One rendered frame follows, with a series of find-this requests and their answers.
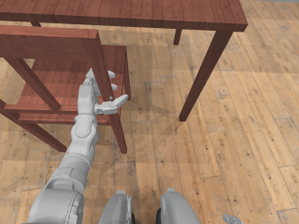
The left robot forearm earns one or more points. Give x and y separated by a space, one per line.
78 159

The robot left upper arm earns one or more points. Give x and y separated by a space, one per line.
58 206

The right robot hand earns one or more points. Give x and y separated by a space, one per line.
231 220

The chair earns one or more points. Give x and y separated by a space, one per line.
63 58

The robot right thigh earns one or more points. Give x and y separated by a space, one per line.
175 207

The left robot hand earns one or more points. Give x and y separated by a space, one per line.
87 97

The table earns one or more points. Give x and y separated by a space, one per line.
222 16

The robot left shin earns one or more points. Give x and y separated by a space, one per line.
126 221

